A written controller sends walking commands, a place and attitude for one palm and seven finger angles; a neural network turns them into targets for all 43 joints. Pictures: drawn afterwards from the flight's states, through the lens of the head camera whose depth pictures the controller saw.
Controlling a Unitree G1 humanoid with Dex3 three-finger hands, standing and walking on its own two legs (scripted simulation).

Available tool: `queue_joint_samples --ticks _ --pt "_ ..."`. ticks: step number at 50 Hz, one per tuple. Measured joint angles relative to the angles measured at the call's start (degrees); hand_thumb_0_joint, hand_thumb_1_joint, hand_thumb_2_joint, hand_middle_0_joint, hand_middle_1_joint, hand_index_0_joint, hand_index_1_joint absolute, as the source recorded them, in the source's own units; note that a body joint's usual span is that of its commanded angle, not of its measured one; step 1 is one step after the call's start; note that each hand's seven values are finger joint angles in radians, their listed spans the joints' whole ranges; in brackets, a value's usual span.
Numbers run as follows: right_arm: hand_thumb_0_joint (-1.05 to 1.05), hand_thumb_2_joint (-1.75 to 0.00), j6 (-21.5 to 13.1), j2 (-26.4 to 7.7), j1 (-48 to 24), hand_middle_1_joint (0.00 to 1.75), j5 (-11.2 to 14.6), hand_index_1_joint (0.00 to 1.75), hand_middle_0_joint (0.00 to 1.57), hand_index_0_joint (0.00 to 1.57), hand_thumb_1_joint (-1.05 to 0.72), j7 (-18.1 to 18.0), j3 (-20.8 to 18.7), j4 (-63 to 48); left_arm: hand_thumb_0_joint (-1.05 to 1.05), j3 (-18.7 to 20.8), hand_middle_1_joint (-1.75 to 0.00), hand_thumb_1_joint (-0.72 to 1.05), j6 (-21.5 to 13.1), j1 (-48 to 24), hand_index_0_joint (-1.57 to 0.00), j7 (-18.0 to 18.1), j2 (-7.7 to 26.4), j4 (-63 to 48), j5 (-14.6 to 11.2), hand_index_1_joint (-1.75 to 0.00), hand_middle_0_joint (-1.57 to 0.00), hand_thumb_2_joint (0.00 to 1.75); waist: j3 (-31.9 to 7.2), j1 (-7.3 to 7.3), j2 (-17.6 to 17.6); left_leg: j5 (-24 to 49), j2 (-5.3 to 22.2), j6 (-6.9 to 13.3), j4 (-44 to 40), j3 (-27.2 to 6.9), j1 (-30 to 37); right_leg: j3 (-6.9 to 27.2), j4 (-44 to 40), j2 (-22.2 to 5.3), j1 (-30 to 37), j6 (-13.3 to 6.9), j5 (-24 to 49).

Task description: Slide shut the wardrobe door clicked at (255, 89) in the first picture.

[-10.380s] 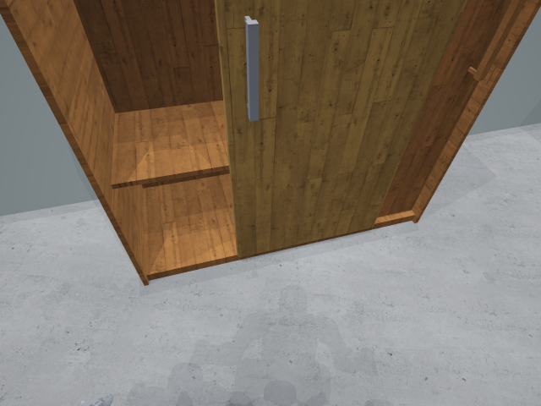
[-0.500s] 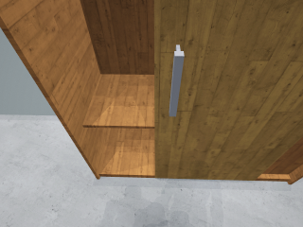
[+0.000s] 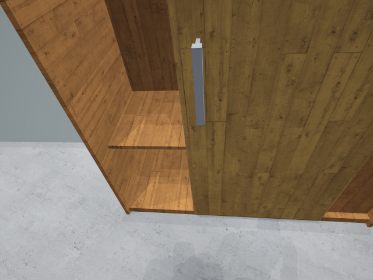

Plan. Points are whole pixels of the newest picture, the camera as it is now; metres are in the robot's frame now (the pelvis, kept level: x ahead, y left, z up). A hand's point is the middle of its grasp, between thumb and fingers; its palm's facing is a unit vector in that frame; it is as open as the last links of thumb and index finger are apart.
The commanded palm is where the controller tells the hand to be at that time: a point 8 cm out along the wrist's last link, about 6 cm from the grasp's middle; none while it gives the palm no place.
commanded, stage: come to a stop and stand still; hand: right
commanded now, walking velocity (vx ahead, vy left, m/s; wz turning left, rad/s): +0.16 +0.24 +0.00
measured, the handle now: (199, 85) +0.56 +0.00 +0.14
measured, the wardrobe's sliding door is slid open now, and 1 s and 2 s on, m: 0.38 0.38 0.38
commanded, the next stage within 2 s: look again from close up in 0.70 s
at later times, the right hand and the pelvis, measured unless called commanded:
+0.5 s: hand out of the picture -0.02 -0.26 -0.17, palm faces -0.05 +0.99 -0.13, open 7.4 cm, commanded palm none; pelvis -0.07 -0.09 +0.01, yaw +3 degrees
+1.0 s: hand out of the picture -0.01 -0.21 -0.13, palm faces -0.02 +0.97 -0.22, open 7.2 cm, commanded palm none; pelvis -0.06 -0.03 +0.03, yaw +2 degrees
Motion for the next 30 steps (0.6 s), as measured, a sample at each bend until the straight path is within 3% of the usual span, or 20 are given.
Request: queue_joint_samples --ticks 2,3,5,7,9,11,12,13,14,15,16,17,18,19,21,23,26,30 --pt "0.00 -0.90 0.64 -1.09 -2.93 0.30 -0.03 0.30 0.20 0.20 -0.91 0.35 -0.37 -1.51 0.00 -0.86 -0.30 0.91 0.03 1.48 -0.20 0.94 -0.56 0.07 0.78 -0.30 -0.20 0.90 0.37 0.11 1.15 -2.43 -2.42 1.03 11.49 -3.75 -5.15 -1.85 -0.33 0.75 -0.17 -3.87 1.66" --pt "0.01 -0.90 0.66 -1.60 -4.14 0.30 -0.22 0.30 0.20 0.20 -0.91 0.56 -0.62 -2.43 0.00 -1.27 -0.30 0.91 0.53 2.35 -0.20 1.22 -0.97 0.57 1.02 -0.30 -0.20 0.90 -0.11 0.08 1.45 -1.14 -3.66 1.35 16.72 -4.43 -7.56 -2.35 -2.04 0.96 0.11 -4.29 2.58" --pt "0.00 -0.90 0.26 -2.61 -5.93 0.29 -0.47 0.30 0.19 0.20 -0.91 0.96 -1.12 -4.35 0.00 -2.05 -0.30 0.91 1.44 4.13 -0.20 1.47 -2.08 1.85 1.21 -0.30 -0.20 0.90 -1.55 0.06 2.12 3.34 -5.70 1.41 23.52 -4.35 -10.68 -2.71 -7.51 1.28 1.34 -2.49 5.72" --pt "0.00 -0.90 -0.50 -2.98 -6.56 0.29 -0.43 0.30 0.19 0.20 -0.91 1.50 -1.40 -6.10 0.00 -2.32 -0.30 0.91 1.79 5.73 -0.20 1.60 -2.89 2.93 1.20 -0.30 -0.20 0.90 -3.11 -0.09 2.05 6.19 -7.14 1.26 24.17 -2.79 -10.87 -2.73 -14.11 1.30 3.31 0.02 9.00" --pt "0.00 -0.90 -1.03 -2.47 -5.85 0.29 -0.13 0.30 0.19 0.20 -0.91 2.19 -1.34 -7.51 0.00 -1.96 -0.30 0.91 2.08 6.83 -0.20 1.67 -2.81 3.45 1.32 -0.30 -0.20 0.90 -4.67 -0.06 0.47 4.81 -8.08 1.51 18.42 0.17 -7.93 -2.82 -20.36 0.71 5.41 1.39 11.16" --pt "0.00 -0.90 -1.42 -1.40 -3.75 0.29 0.24 0.30 0.19 0.20 -0.91 2.88 -1.21 -8.62 0.00 -1.24 -0.30 0.90 2.78 7.18 -0.20 1.73 -1.95 3.40 1.71 -0.30 -0.20 0.90 -5.84 -0.03 -2.06 -0.06 -8.77 2.41 5.17 4.56 -1.29 -3.01 -25.53 -0.09 7.41 3.32 12.56" --pt "0.00 -0.90 -1.82 -1.02 -2.18 0.29 0.47 0.30 0.19 0.20 -0.91 3.07 -1.20 -9.24 0.00 -0.84 -0.30 0.90 3.17 7.00 -0.20 1.77 -1.53 3.26 1.82 -0.30 -0.20 0.90 -6.12 -0.22 -2.92 -1.55 -9.10 3.28 -4.00 6.85 3.24 -3.24 -25.85 -0.22 7.42 5.26 11.48" --pt "-0.01 -0.90 -2.17 -1.34 -0.41 0.29 0.64 0.30 0.19 0.20 -0.91 2.99 -1.19 -10.21 0.00 -0.50 -0.30 0.90 3.44 6.60 -0.20 1.82 -1.60 2.90 1.45 -0.30 -0.20 0.90 -6.25 -0.59 -1.97 -0.98 -8.40 5.33 -12.71 8.10 7.28 -3.98 -21.28 0.80 4.90 8.00 5.80" --pt "-0.01 -0.90 -2.15 -2.12 1.11 0.30 0.57 0.30 0.20 0.20 -0.91 2.39 -1.13 -11.05 0.00 -0.21 -0.30 0.90 3.52 6.09 -0.21 1.89 -1.98 1.88 0.99 -0.30 -0.20 0.90 -6.29 -1.08 0.25 0.34 -6.80 7.60 -18.18 7.39 9.04 -4.53 -9.35 2.32 -0.54 8.32 -0.94" --pt "-0.01 -0.90 -1.45 -1.85 1.12 0.30 0.30 0.30 0.20 0.20 -0.91 1.42 -1.26 -10.13 0.00 0.08 -0.30 0.90 3.66 5.11 -0.21 1.88 -1.63 0.71 0.72 -0.30 -0.20 0.90 -5.33 -1.13 -0.10 7.08 -6.56 7.41 -18.68 7.41 7.77 -3.08 4.36 1.74 -5.57 7.11 -4.20" --pt "-0.01 -0.90 -0.27 -1.44 0.48 0.30 0.11 0.30 0.20 0.20 -0.91 0.77 -1.24 -8.49 0.00 0.27 -0.30 0.90 3.70 4.30 -0.21 1.70 -1.25 -0.33 0.68 -0.30 -0.20 0.90 -3.96 0.15 -1.39 9.58 -7.15 5.96 -16.69 8.26 6.83 -1.08 15.17 0.25 -8.35 4.62 -5.20" --pt "0.00 -0.90 0.68 -1.45 -0.15 0.30 -0.01 0.30 0.20 0.20 -0.91 0.54 -1.08 -6.84 0.00 0.24 -0.30 0.90 3.41 4.19 -0.20 1.26 -1.28 -1.30 0.73 -0.30 -0.20 0.90 -3.13 2.10 -1.81 9.60 -7.20 4.49 -15.07 9.22 6.53 0.05 20.33 -1.36 -8.83 3.27 -5.20" --pt "0.00 -0.90 1.15 -1.68 -0.66 0.30 -0.26 0.30 0.20 0.20 -0.91 0.64 -0.95 -5.69 0.00 0.00 -0.30 0.90 2.85 4.90 -0.20 0.78 -1.60 -2.06 0.86 -0.30 -0.20 0.90 -3.12 3.55 -1.46 8.75 -6.74 3.35 -13.89 9.88 6.23 0.18 20.23 -3.15 -7.63 2.42 -5.85" --pt "0.00 -0.90 1.20 -1.98 -1.13 0.30 -0.50 0.30 0.19 0.20 -0.91 0.84 -0.82 -5.25 0.00 -0.29 -0.30 0.90 2.30 6.00 -0.20 0.45 -2.05 -2.50 0.99 -0.30 -0.20 0.90 -3.45 4.06 -0.64 7.60 -6.02 2.69 -12.44 10.00 5.53 -0.33 16.25 -4.94 -5.15 1.76 -6.47" --pt "0.00 -0.90 0.78 -1.86 -2.22 0.30 -0.47 0.30 0.19 0.20 -0.91 1.46 -0.27 -6.04 0.00 -0.99 -0.30 0.91 0.82 8.73 -0.20 0.36 -2.17 -3.12 1.34 -0.30 -0.20 0.90 -4.09 3.61 -0.02 2.66 -4.81 2.87 -5.91 9.54 1.80 -0.10 0.50 -7.44 1.92 1.04 -7.54" --pt "0.01 -0.90 0.73 -1.14 -4.55 0.29 -0.60 0.30 0.19 0.20 -0.91 2.51 0.01 -7.51 0.00 -1.59 -0.30 0.91 -0.08 9.86 -0.20 1.33 -2.39 -2.02 1.75 -0.30 -0.20 0.90 -3.29 3.51 0.05 -2.98 -4.96 2.87 7.21 5.37 -5.00 -0.24 -0.48 -6.39 0.18 0.08 -3.11" --pt "0.01 -0.90 0.70 -0.90 -7.04 0.29 -0.94 0.30 0.19 0.20 -0.91 4.19 -0.56 -9.27 0.00 -2.67 -0.30 0.91 1.22 10.58 -0.20 1.93 -3.95 0.58 2.11 -0.30 -0.20 0.90 -2.59 2.14 1.50 2.86 -5.42 2.13 21.97 0.42 -12.28 -2.17 -3.63 -4.72 1.06 -1.32 0.35" --pt "0.00 -0.90 0.09 -0.79 -8.28 0.29 -0.78 0.30 0.19 0.20 -0.91 4.58 -0.80 -10.20 0.00 -2.96 -0.30 0.90 0.49 11.55 -0.20 2.18 -5.53 2.16 1.68 -0.30 -0.20 0.90 -3.38 1.88 1.00 10.92 -5.99 0.65 27.21 -0.69 -15.91 -1.75 -13.64 -4.42 3.89 -1.25 6.30"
